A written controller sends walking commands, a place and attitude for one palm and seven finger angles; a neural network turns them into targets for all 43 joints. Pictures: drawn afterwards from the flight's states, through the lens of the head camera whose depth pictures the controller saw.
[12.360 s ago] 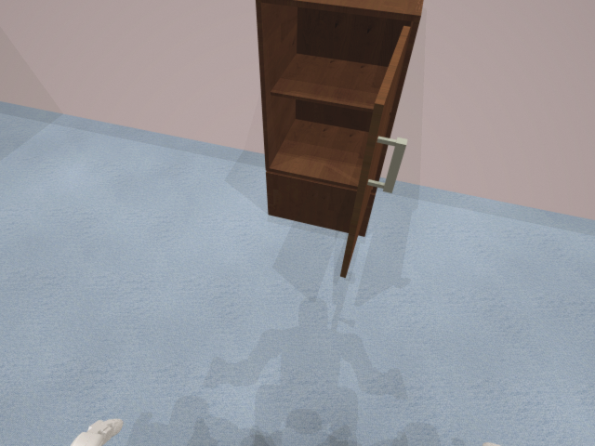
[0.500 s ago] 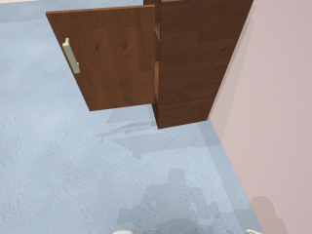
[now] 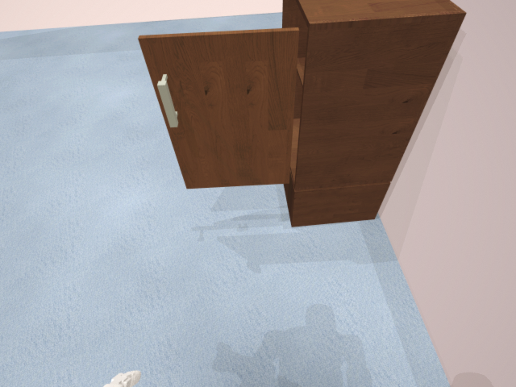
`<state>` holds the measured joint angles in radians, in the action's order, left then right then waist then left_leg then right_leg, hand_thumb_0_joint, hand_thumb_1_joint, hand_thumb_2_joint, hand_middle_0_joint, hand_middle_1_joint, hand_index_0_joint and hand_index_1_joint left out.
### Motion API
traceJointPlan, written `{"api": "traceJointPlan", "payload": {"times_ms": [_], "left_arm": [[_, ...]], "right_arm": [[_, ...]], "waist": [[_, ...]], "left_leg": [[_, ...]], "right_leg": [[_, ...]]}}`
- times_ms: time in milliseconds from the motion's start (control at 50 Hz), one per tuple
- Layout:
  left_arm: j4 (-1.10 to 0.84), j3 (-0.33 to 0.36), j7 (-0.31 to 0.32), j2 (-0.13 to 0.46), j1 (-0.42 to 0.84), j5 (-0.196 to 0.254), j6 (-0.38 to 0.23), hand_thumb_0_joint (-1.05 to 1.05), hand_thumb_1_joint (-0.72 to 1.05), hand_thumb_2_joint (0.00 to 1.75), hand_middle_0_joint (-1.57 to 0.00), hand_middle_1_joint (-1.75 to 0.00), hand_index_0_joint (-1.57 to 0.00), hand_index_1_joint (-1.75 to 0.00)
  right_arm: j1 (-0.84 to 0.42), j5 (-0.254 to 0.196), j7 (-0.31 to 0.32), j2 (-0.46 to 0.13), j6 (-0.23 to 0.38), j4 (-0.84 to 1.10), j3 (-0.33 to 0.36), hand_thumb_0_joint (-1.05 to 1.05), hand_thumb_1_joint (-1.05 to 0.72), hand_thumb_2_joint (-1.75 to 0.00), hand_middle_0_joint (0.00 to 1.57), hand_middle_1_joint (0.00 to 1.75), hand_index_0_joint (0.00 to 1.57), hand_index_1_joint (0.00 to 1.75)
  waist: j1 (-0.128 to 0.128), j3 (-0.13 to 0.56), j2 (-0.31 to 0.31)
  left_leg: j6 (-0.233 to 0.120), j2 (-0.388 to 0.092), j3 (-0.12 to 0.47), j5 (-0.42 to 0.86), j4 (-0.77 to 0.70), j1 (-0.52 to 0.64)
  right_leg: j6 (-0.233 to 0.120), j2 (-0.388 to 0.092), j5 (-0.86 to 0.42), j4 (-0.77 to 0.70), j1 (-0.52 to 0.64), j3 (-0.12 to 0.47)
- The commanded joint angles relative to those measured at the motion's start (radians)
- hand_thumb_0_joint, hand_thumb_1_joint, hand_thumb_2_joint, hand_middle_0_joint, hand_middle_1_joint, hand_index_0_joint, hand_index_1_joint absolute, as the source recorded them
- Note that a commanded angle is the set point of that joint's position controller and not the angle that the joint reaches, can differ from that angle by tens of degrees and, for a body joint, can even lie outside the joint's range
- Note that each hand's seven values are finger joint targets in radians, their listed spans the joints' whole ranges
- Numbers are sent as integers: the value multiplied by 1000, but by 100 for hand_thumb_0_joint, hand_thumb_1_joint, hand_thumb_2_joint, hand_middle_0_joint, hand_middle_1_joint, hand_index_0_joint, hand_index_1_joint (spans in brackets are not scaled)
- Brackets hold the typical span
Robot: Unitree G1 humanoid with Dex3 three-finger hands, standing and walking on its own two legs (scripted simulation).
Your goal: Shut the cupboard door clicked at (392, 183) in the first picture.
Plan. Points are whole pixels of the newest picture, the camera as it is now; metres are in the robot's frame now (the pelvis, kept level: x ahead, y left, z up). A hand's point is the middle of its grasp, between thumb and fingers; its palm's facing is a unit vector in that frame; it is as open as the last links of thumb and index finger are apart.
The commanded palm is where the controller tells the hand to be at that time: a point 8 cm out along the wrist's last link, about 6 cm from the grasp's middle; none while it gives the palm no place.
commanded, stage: take the last steps up to it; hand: left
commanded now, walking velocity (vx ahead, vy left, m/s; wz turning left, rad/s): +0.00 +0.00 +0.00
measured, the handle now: (169, 101) +0.84 +0.30 -0.04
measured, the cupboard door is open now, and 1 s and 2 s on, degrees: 87 87 87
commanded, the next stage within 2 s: come to a stop and stand still in 1.38 s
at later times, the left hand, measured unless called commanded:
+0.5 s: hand out of the picture -0.08 +0.21 -0.17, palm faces +0.23 -0.95 -0.19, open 7.4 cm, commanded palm none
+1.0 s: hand (155, 302) +0.30 +0.24 -0.16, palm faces +0.01 -0.98 -0.21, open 7.4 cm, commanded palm none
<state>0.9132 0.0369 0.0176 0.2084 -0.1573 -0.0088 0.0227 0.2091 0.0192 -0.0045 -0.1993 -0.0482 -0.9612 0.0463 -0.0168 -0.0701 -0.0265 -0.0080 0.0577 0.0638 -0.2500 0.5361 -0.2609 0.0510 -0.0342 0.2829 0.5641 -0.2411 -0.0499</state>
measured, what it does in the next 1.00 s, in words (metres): walks ahead: left foot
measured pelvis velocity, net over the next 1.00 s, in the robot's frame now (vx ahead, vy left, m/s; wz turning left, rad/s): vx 0.19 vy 0.05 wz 0.06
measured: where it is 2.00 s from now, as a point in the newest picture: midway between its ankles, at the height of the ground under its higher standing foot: (262, 336)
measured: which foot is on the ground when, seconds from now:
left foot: down 0.00-0.00, up 0.02-0.48, down 0.50-1.00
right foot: down 0.00-0.50, up 0.52-1.00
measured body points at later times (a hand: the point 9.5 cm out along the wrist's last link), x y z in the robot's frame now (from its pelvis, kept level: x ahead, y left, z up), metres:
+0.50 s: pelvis +0.02 +0.04 +0.01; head +0.03 +0.05 +0.45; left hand -0.09 +0.26 -0.15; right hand +0.12 -0.19 -0.14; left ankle +0.02 +0.16 -0.73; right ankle +0.00 -0.10 -0.73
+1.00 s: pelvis +0.19 +0.05 -0.01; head +0.23 +0.04 +0.44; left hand +0.30 +0.29 -0.15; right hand +0.07 -0.14 -0.16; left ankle +0.02 +0.16 -0.73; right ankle +0.31 -0.04 -0.73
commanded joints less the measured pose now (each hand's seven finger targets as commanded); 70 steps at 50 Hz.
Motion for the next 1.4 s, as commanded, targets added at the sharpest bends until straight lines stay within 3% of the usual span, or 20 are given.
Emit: {"api": "traceJointPlan", "payload": {"times_ms": [0,60,120,280,380,440,460,480,520,620,780,880,920,960,980,1000,1020,1080,1160,1380], "left_arm": [[-23,47,21,248,-157,-11,-34,0,90,90,-20,-30,-20,-30],[-38,47,20,173,-55,-5,-34,0,90,90,-20,-30,-20,-30],[-16,41,11,135,-87,-6,-57,0,90,90,-20,-30,-20,-30],[82,36,5,123,-261,-22,-80,0,90,90,-20,-30,-20,-30],[125,42,0,142,-271,-27,-73,0,90,90,-20,-30,-20,-30],[140,40,-4,122,-226,-13,-61,0,90,90,-20,-30,-20,-30],[132,29,-9,79,-219,-10,-55,0,90,90,-20,-30,-20,-30],[106,15,-14,7,-212,-5,-51,0,90,90,-20,-30,-20,-30],[60,19,-14,28,-119,-16,-52,0,90,90,-20,-30,-20,-30],[141,27,-36,3,-190,-20,-44,0,90,90,-20,-30,-20,-30],[70,27,-37,3,-26,-12,-31,0,90,90,-20,-30,-20,-30],[19,20,-41,-9,104,-6,-45,0,90,90,-20,-30,-20,-30],[33,24,-39,9,45,-6,-55,0,90,90,-20,-30,-20,-30],[104,38,-33,47,-177,-13,-73,0,90,90,-20,-30,-20,-30],[148,59,-24,127,-314,-21,-89,0,90,90,-20,-30,-20,-30],[167,85,-14,232,-410,-15,-94,0,90,90,-20,-30,-20,-30],[156,84,-6,243,-377,5,-84,0,90,90,-20,-30,-20,-30],[104,44,-4,107,-132,3,-84,0,90,90,-20,-30,-20,-30],[113,21,0,34,-117,-8,-103,0,90,90,-20,-30,-20,-30],[171,22,1,75,-242,-15,-108,0,90,90,-20,-30,-20,-30]], "right_arm": [[-39,-14,14,-113,15,95,40,0,-90,-90,20,30,20,30],[4,5,-2,-122,-6,35,49,0,-90,-90,20,30,20,30],[40,11,-21,-102,4,7,53,0,-90,-90,20,30,20,30],[-48,8,-30,-59,30,16,35,0,-90,-90,20,30,20,30],[-42,0,-30,-27,55,12,19,0,-90,-90,20,30,20,30],[123,-3,-14,-49,76,-50,19,0,-90,-90,20,30,20,30],[213,-3,-1,-102,84,-77,32,0,-90,-90,20,30,20,30],[295,6,8,-195,87,-98,56,0,-90,-90,20,30,20,30],[290,6,16,-222,77,-85,53,0,-90,-90,20,30,20,30],[166,-4,31,-63,116,-70,12,0,-90,-90,20,30,20,30],[265,-4,43,-50,134,-127,3,0,-90,-90,20,30,20,30],[305,9,44,-70,126,-157,12,0,-90,-90,20,30,20,30],[298,8,42,-87,121,-165,16,0,-90,-90,20,30,20,30],[271,-3,40,-96,121,-164,19,0,-90,-90,20,30,20,30],[278,-14,29,-71,122,-155,16,0,-90,-90,20,30,20,30],[332,-23,24,-10,125,-128,6,0,-90,-90,20,30,20,30],[252,-27,27,-44,113,-95,10,0,-90,-90,20,30,20,30],[164,-7,15,1,97,-101,16,0,-90,-90,20,30,20,30],[225,8,8,32,65,-122,12,0,-90,-90,20,30,20,30],[-56,-1,-12,21,89,-22,-2,0,-90,-90,20,30,20,30]], "waist": [[73,107,241],[27,23,171],[23,0,169],[80,-27,188],[76,-24,221],[-9,24,103],[-50,54,-50],[-82,52,-316],[-73,-47,-193],[16,-81,-67],[7,-94,-75],[-29,-96,-86],[1,-48,-84],[101,82,-41],[157,185,85],[154,325,326],[151,268,211],[52,31,58],[-11,37,112],[55,20,110]], "left_leg": [[30,-13,24,-356,382,-208],[35,-64,25,-181,609,-268],[50,-88,-20,-52,627,-299],[60,-135,-95,-62,353,-299],[33,-110,-158,-125,102,-101],[36,-78,-210,-25,-108,234],[16,-164,-91,-126,-166,365],[-55,-400,244,-354,-319,400],[-139,-500,361,-464,-429,246],[-98,-326,35,-22,-414,137],[-143,-344,-53,393,-364,267],[-137,-355,-84,509,-298,292],[-126,-345,-105,692,-200,283],[-78,-291,-155,732,54,217],[-38,-229,-186,476,307,11],[9,-56,-196,-279,650,-225],[-19,-83,-65,-340,807,-274],[-18,-186,-36,-95,802,-289],[15,-190,-76,-20,646,-220],[20,-138,-139,9,163,-215]], "right_leg": [[-213,-445,-364,-282,123,375],[-186,-319,109,-375,45,287],[-131,-265,172,-396,59,179],[-162,-282,194,-434,144,172],[-173,-280,189,-400,53,128],[-118,-198,246,-251,-129,26],[-80,-138,251,-81,-243,-26],[-31,-29,288,208,-404,-128],[-59,-70,246,451,-474,-15],[-37,-93,-54,559,-396,2],[-21,-99,-121,419,-501,-9],[-59,-66,-75,144,-371,-55],[-86,-14,-41,75,-223,-92],[-105,27,-148,-38,95,-110],[-157,-118,-180,-60,364,54],[-279,-410,-310,-170,548,495],[-322,-446,-276,-258,442,541],[-236,-327,-38,-335,66,298],[-200,-245,-211,-367,-35,94],[-226,-248,-482,-304,163,63]]}}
